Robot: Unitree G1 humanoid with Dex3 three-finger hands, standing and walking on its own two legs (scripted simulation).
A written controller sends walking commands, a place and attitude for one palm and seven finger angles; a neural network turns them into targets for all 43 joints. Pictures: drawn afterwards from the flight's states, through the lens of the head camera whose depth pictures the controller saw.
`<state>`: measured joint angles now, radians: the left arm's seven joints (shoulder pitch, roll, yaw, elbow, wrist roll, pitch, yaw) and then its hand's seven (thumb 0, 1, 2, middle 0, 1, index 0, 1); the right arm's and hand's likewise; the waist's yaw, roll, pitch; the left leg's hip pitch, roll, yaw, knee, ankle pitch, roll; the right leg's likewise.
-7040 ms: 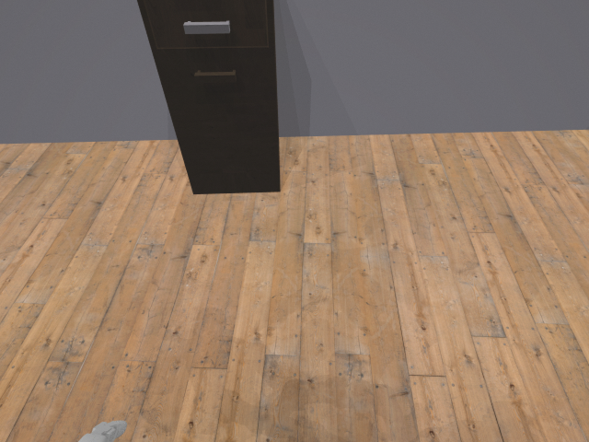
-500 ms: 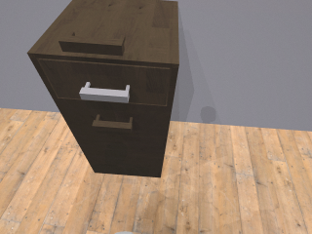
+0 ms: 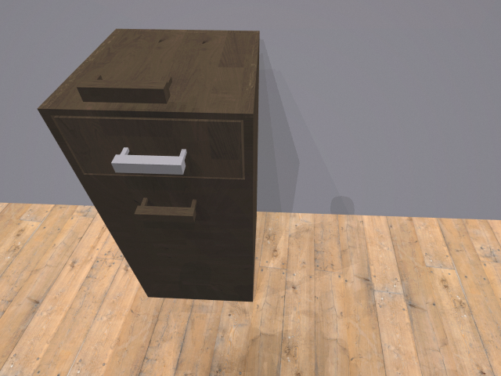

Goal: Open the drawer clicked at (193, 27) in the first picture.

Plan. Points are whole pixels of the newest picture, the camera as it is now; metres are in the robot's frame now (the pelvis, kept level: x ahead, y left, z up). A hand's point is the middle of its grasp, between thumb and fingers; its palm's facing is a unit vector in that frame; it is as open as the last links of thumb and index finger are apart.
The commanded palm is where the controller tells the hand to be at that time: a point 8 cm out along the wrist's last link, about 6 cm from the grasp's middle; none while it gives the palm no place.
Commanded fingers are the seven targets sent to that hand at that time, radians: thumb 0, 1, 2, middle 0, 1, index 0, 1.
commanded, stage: come to a stop and stand still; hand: left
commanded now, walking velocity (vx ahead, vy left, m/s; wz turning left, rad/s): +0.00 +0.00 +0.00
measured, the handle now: (152, 158) +0.53 +0.24 +0.04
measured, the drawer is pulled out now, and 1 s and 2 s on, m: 0.00 0.00 0.00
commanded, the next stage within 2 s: look again from close up in 1.64 s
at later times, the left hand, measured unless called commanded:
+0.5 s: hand out of the picture -0.05 +0.20 -0.16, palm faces +0.02 -0.98 -0.21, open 7.4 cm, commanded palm none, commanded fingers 0.00 0.90 0.90 -0.20 -0.30 -0.20 -0.30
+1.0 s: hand out of the picture -0.03 +0.18 -0.16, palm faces +0.01 -0.99 -0.14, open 7.4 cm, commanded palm none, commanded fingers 0.00 0.90 0.90 -0.20 -0.30 -0.20 -0.30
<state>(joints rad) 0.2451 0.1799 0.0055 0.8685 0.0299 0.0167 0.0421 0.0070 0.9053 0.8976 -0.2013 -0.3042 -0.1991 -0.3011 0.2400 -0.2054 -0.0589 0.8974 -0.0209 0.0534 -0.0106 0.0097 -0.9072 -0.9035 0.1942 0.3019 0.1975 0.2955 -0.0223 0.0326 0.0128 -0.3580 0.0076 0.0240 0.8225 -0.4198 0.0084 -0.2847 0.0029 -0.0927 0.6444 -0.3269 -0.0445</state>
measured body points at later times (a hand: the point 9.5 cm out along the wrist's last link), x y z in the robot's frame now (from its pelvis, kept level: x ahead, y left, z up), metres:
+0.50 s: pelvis -0.03 +0.02 +0.02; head -0.03 +0.02 +0.47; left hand -0.05 +0.25 -0.14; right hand -0.04 -0.20 -0.14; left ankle +0.01 +0.10 -0.72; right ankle +0.01 -0.10 -0.72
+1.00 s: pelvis -0.01 +0.04 +0.02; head -0.01 +0.04 +0.47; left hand -0.03 +0.23 -0.15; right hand -0.02 -0.18 -0.14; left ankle +0.01 +0.10 -0.72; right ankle +0.01 -0.10 -0.72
